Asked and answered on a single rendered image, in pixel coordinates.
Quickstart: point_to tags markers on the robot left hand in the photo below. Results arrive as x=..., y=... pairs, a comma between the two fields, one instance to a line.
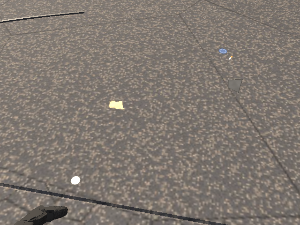
x=41, y=215

